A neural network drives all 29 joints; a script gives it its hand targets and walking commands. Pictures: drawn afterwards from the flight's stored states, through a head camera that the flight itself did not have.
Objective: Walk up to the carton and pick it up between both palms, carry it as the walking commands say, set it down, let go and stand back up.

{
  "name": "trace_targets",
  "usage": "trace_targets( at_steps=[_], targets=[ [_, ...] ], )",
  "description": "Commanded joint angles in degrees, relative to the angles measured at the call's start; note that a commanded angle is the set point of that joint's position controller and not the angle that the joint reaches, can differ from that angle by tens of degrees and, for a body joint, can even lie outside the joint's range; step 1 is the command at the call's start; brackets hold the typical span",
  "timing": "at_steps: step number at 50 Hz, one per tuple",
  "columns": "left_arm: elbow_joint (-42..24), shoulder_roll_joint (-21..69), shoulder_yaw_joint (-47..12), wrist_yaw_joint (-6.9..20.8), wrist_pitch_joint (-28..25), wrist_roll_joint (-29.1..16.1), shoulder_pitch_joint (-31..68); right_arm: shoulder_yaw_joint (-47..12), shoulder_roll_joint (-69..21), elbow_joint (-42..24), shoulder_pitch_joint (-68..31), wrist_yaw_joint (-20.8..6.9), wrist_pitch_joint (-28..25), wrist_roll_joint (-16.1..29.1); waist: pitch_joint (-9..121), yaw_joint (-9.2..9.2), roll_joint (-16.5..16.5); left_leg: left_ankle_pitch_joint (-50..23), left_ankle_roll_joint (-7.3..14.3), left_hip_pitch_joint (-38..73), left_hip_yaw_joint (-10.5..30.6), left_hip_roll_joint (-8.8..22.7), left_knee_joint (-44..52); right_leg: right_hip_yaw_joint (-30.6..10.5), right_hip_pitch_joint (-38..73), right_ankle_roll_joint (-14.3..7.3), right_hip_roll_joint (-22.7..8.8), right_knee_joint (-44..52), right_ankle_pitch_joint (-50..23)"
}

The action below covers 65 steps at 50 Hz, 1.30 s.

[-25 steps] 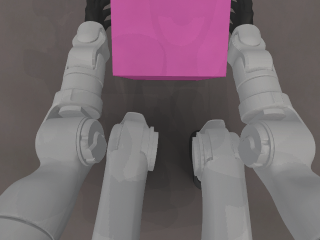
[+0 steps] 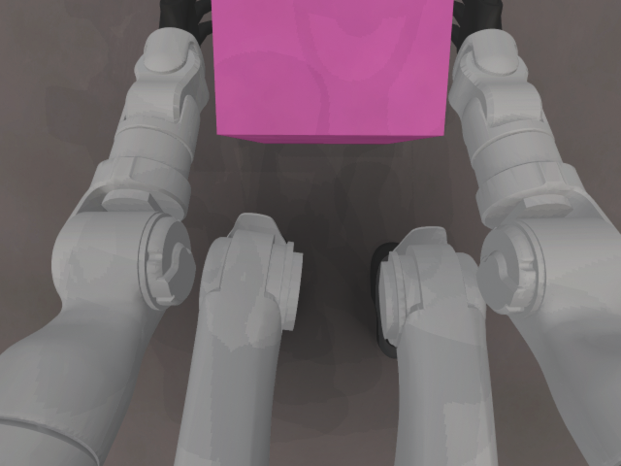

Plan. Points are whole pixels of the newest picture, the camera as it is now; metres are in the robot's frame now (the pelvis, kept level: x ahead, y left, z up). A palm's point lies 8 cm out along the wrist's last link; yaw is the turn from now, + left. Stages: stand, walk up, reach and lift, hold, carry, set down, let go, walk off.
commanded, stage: set down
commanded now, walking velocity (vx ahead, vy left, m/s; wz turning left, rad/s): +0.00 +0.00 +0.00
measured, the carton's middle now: (328, 51) +0.52 +0.03 -0.23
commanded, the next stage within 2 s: let go in 1.68 s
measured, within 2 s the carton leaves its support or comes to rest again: neither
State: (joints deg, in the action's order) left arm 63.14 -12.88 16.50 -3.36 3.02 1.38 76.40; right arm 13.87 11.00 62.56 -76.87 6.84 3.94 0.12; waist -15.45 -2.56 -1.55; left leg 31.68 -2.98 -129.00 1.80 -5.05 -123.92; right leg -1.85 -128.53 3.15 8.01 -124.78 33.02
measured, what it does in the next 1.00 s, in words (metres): rises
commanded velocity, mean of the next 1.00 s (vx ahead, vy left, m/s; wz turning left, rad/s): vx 0.00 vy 0.00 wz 0.00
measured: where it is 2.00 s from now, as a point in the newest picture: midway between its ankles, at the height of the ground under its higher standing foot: (327, 313)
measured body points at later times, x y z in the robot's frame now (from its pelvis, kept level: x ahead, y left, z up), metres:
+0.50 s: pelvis +0.01 +0.00 +0.01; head +0.37 +0.02 +0.28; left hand +0.53 +0.22 -0.16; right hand +0.54 -0.15 -0.16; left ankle +0.12 +0.12 -0.34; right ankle +0.11 -0.11 -0.34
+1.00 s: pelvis +0.02 +0.00 +0.12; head +0.34 +0.02 +0.43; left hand +0.53 +0.23 -0.01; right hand +0.55 -0.15 -0.01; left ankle +0.12 +0.12 -0.34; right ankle +0.11 -0.11 -0.34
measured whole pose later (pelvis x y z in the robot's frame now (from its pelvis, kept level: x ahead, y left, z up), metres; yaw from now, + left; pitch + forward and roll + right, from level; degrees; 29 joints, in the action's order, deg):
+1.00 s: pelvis +0.02 +0.00 +0.12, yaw +1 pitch +47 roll +0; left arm 48.3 -16.3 14.2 -2.4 6.3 -4.9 61.3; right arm 12.2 12.2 46.8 -62.3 6.6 7.5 3.5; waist 2.0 -1.3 -0.7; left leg 29.1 -0.8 -118.1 1.6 -3.6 -100.7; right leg -1.9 -117.0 1.6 4.4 -101.4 30.9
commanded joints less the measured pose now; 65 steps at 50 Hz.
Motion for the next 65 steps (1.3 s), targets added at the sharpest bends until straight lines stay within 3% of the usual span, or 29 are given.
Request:
trace_targets(
  at_steps=[1,10,16,21,27,42,65],
  targets=[
    [-3.45,-8.77,-2.30,-1.67,-2.79,-3.08,11.93,-2.98,5.68,-4.09,-13.59,1.08,-2.20,2.85,57.62,-2.42,-0.90,-10.29,0.64,27.71,-4.41,1.26,11.28,3.83,27.41,-0.44,-2.31,11.07,-9.45],
    [-5.50,-11.67,-8.10,-2.10,-4.77,-11.14,10.23,-7.75,8.51,-7.70,-10.18,1.83,-4.25,8.72,66.31,-0.59,-0.32,-20.05,0.62,30.99,-3.26,2.89,9.47,2.66,30.22,-0.19,-3.90,9.82,-18.40],
    [-5.68,-12.69,-7.96,-1.47,-4.56,-12.07,7.20,-8.23,9.71,-8.99,-7.38,0.91,-4.18,9.81,66.28,-1.11,-0.48,-20.56,1.06,32.00,-2.76,3.28,9.35,3.12,28.46,0.05,-4.30,9.04,-17.91],
    [-12.16,-13.74,-7.16,-1.75,-3.45,-12.34,6.01,-8.04,10.60,-15.14,-6.07,1.18,-3.15,10.35,75.78,-1.23,-0.15,-21.97,1.38,38.25,-3.37,2.86,10.09,4.22,32.60,-0.13,-4.06,9.75,-18.47],
    [-18.51,-13.46,-6.17,-1.81,-0.54,-11.31,3.05,-6.05,10.75,-20.39,-2.78,1.50,-0.44,9.17,79.29,-0.12,1.66,-20.35,1.23,42.63,-4.06,2.06,13.54,5.39,33.86,-0.71,-3.53,13.44,-16.46],
    [-18.89,-10.57,-2.60,0.34,1.56,-7.30,-2.12,-1.93,6.98,-19.56,1.08,0.05,1.67,4.29,73.89,0.27,1.50,-17.34,1.07,42.35,-4.37,1.25,26.90,4.84,35.72,-1.04,-2.97,27.01,-13.99],
    [-23.52,-8.00,0.43,3.28,2.24,-3.65,-10.05,0.73,4.75,-25.26,9.99,-3.03,2.55,1.24,77.23,0.35,1.34,-27.85,0.88,63.52,-3.39,0.62,51.38,3.58,55.78,-0.21,-2.86,52.11,-23.16]
  ],
)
